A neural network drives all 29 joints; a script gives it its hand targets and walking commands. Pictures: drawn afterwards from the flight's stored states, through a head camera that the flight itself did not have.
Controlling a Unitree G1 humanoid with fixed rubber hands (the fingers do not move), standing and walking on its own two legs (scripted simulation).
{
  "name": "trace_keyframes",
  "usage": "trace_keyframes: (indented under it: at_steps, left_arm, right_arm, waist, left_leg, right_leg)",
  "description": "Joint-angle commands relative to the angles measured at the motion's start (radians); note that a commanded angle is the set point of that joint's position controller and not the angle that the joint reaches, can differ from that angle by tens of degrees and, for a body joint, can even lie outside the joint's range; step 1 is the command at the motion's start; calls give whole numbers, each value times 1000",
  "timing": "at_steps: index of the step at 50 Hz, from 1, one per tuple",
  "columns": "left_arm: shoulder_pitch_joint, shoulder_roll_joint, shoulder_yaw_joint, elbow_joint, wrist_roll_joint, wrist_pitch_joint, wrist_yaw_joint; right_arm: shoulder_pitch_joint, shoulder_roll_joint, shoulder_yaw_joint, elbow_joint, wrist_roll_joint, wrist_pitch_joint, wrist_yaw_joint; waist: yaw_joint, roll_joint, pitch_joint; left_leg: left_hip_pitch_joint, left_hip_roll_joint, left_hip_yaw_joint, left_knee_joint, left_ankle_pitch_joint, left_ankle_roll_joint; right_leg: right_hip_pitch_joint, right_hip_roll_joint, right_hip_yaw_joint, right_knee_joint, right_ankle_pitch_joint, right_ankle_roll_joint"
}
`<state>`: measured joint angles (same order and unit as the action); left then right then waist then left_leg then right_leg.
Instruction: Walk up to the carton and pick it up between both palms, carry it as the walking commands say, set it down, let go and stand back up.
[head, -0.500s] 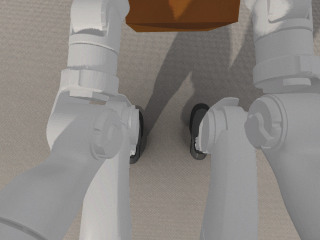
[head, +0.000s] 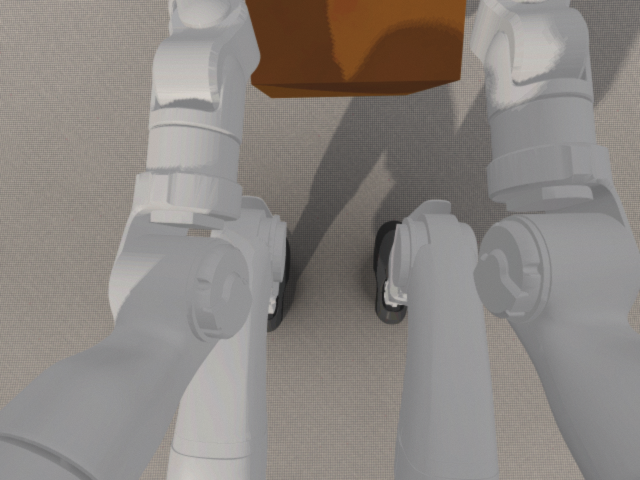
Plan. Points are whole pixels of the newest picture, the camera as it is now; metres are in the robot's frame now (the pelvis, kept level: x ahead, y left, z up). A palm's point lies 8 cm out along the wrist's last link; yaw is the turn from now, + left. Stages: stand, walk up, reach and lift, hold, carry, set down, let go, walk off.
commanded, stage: reach and lift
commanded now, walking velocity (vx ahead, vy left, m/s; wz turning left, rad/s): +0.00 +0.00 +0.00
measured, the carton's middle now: out of the picture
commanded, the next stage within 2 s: none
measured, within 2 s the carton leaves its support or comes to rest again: neither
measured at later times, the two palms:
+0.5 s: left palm out of the picture +0.51 +0.13 +0.01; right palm out of the picture +0.54 -0.13 +0.01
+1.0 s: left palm out of the picture +0.50 +0.13 +0.13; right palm out of the picture +0.51 -0.13 +0.13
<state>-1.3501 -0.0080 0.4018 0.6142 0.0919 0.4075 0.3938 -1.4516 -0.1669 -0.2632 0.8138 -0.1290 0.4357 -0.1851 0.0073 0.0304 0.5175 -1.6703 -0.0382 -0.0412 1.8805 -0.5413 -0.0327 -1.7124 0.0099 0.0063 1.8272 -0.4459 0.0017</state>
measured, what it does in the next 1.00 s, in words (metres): rises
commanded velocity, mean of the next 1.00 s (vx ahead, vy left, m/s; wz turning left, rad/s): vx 0.00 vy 0.00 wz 0.00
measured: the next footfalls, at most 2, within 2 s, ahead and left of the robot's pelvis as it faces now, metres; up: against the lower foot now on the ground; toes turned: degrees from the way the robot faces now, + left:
none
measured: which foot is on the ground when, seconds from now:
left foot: down 0.00-1.00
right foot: down 0.00-1.00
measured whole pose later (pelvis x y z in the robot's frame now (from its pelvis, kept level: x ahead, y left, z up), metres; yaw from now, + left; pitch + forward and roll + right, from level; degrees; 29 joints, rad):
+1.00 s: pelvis +0.07 +0.00 +0.14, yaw +0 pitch +29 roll +0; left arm -0.85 -0.19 0.53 0.70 0.33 0.37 0.24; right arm -0.89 0.08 -0.44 0.79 -0.37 0.42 -0.10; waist 0.01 0.03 -0.18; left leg -1.38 -0.04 -0.05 1.35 -0.48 -0.02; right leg -1.42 0.02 0.02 1.32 -0.41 0.01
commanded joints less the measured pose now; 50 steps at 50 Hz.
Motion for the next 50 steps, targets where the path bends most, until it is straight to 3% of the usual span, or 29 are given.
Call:
trace_keyframes:
  at_steps: [1, 4, 9, 11, 14, 15, 17, 19, 20, 22, 23, 24, 26, 27, 28, 29, 30, 31, 32, 34, 35, 36, 39, 41, 42, 43, 46, 49, 50]
  left_arm:
    - [-739, -1100, -545, -64, -178, 0, -572]
    - [-793, -1096, -594, -137, -209, -10, -576]
    - [-716, -1113, -547, -42, -168, -5, -577]
    - [-769, -1128, -607, -133, -215, -1, -571]
    - [-678, -1152, -642, -131, -229, 6, -567]
    - [-665, -1146, -633, -113, -203, 14, -565]
    - [-685, -1124, -609, -73, -174, 9, -569]
    - [-683, -1141, -603, -99, -181, 8, -570]
    - [-712, -1162, -598, -59, -185, 11, -574]
    - [-674, -1155, -633, -110, -194, -1, -569]
    - [-690, -1153, -602, -74, -181, -1, -572]
    - [-671, -1119, -605, -126, -169, -3, -574]
    - [-628, -1161, -579, -30, -157, 13, -583]
    - [-664, -1189, -653, -175, -192, -4, -582]
    - [-627, -1192, -676, -152, -207, 1, -581]
    - [-642, -1163, -630, -90, -181, 3, -581]
    - [-586, -1182, -590, -31, -159, 16, -585]
    - [-544, -1183, -565, -14, -130, 14, -586]
    - [-499, -1196, -534, 68, -108, 21, -588]
    - [-499, -1230, -565, -27, -135, 2, -585]
    - [-487, -1204, -525, 54, -119, 1, -588]
    - [-488, -1207, -504, 23, -100, -4, -589]
    - [-312, -1227, -372, 224, 7, 2, -584]
    - [-267, -1254, -378, 177, 7, -26, -575]
    - [-217, -1191, -304, 246, 45, -34, -573]
    - [-194, -1241, -312, 240, 43, -42, -574]
    - [-52, -1195, -199, 324, 114, -44, -576]
    - [-83, -1185, -301, 198, 77, -78, -576]
    - [-11, -1241, -334, 174, 62, -85, -574]
  right_arm:
    - [-582, 1231, 419, -210, 191, -37, 370]
    - [-569, 1271, 440, -222, 219, -34, 355]
    - [-533, 1273, 413, -174, 186, -33, 366]
    - [-571, 1253, 433, -265, 213, -39, 358]
    - [-598, 1266, 514, -353, 261, -43, 355]
    - [-579, 1241, 494, -315, 247, -38, 357]
    - [-514, 1275, 446, -173, 200, -25, 365]
    - [-511, 1282, 450, -220, 220, -33, 362]
    - [-498, 1246, 405, -174, 187, -33, 365]
    - [-509, 1289, 464, -245, 211, -42, 369]
    - [-475, 1293, 423, -144, 190, -37, 370]
    - [-451, 1323, 437, -179, 180, -25, 374]
    - [-447, 1316, 405, -150, 172, -28, 370]
    - [-445, 1335, 452, -288, 199, -44, 369]
    - [-421, 1353, 487, -255, 198, -34, 363]
    - [-369, 1344, 412, -136, 160, -25, 366]
    - [-447, 1292, 407, -209, 151, -36, 366]
    - [-385, 1310, 393, -163, 137, -30, 364]
    - [-371, 1307, 352, -114, 115, -30, 370]
    - [-370, 1374, 429, -205, 157, -42, 372]
    - [-385, 1371, 408, -157, 145, -43, 360]
    - [-293, 1378, 359, -97, 108, -38, 366]
    - [-198, 1349, 256, 21, 33, -46, 375]
    - [-198, 1335, 275, -59, 48, -76, 378]
    - [-102, 1328, 179, 93, -24, -68, 376]
    - [-105, 1325, 189, 42, -29, -86, 381]
    - [14, 1311, 145, 107, -90, -74, 380]
    - [80, 1313, 160, 57, -101, -99, 374]
    - [75, 1339, 214, -33, -76, -112, 369]
  waist:
    - [-58, -72, -2396]
    - [-51, -67, -2457]
    - [-47, -64, -2346]
    - [-79, -61, -2464]
    - [-40, -60, -2540]
    - [-45, -28, -2488]
    - [-58, -68, -2332]
    - [-59, -17, -2364]
    - [-84, -19, -2269]
    - [-55, -58, -2353]
    - [-67, -56, -2287]
    - [-51, -67, -2347]
    - [-64, -52, -2200]
    - [-64, -41, -2405]
    - [-64, -71, -2400]
    - [-78, -56, -2253]
    - [-84, -37, -2224]
    - [-48, -29, -2138]
    - [-51, -18, -2009]
    - [-24, -70, -2104]
    - [-16, -93, -1958]
    - [-49, -86, -1908]
    - [-19, -44, -1549]
    - [-29, -24, -1576]
    - [-43, -80, -1415]
    - [-45, -38, -1470]
    - [-9, -78, -1351]
    - [-56, -67, -1381]
    - [-60, -56, -1487]
  left_leg:
    - [422, -163, 130, -275, 116, 26]
    - [423, -161, 133, -278, 130, 26]
    - [470, -153, 110, -339, 73, 39]
    - [533, -149, 99, -337, 125, 32]
    - [632, -163, 100, -354, 202, 29]
    - [608, -158, 95, -362, 199, 28]
    - [553, -151, 77, -405, 105, 32]
    - [576, -151, 89, -414, 103, 29]
    - [538, -148, 82, -429, 62, 23]
    - [636, -145, 73, -445, 153, 32]
    - [570, -143, 73, -439, 76, 32]
    - [636, -152, 82, -450, 133, 32]
    - [573, -146, 87, -488, 64, 32]
    - [653, -152, 81, -470, 167, 31]
    - [663, -152, 72, -474, 189, 30]
    - [594, -151, 64, -498, 94, 29]
    - [608, -142, 62, -503, 71, 30]
    - [586, -144, 65, -527, 83, 33]
    - [501, -144, 70, -533, -3, 28]
    - [601, -155, 59, -536, 128, 36]
    - [539, -156, 69, -549, 102, 45]
    - [542, -151, 58, -574, 82, 37]
    - [451, -156, 54, -621, 16, 41]
    - [550, -155, 44, -651, 119, 30]
    - [445, -142, 43, -655, 66, 31]
    - [493, -155, 46, -675, 88, 26]
    - [505, -145, 42, -757, 92, 37]
    - [523, -142, 39, -770, 147, 22]
    - [609, -150, 42, -776, 278, 19]
  right_leg:
    - [883, 144, -29, -234, 160, 17]
    - [944, 144, -17, -231, 188, 18]
    - [883, 145, -22, -276, 105, 16]
    - [953, 149, -21, -287, 152, 9]
    - [1018, 152, -28, -302, 223, 16]
    - [969, 148, -29, -289, 224, 11]
    - [921, 145, -33, -318, 141, 18]
    - [985, 140, -8, -348, 137, 15]
    - [915, 137, -14, -356, 93, 0]
    - [975, 146, -28, -358, 183, 14]
    - [940, 143, -17, -373, 100, 6]
    - [971, 149, -30, -372, 154, 18]
    - [960, 141, -21, -404, 106, 18]
    - [1067, 149, -9, -398, 197, 15]
    - [1076, 149, -15, -401, 235, 16]
    - [1005, 144, -11, -415, 147, 9]
    - [983, 143, -14, -415, 112, 12]
    - [973, 142, -5, -436, 116, 11]
    - [942, 141, 6, -448, 39, 5]
    - [1001, 145, 4, -473, 153, 15]
    - [986, 131, 24, -515, 119, 24]
    - [955, 138, 5, -519, 121, 20]
    - [793, 127, 22, -574, 29, 6]
    - [817, 141, 13, -592, 128, 7]
    - [756, 141, 11, -608, 88, 4]
    - [802, 146, 25, -622, 100, -6]
    - [869, 139, 36, -695, 104, 1]
    - [898, 143, 30, -708, 199, -11]
    - [991, 138, 30, -715, 321, -3]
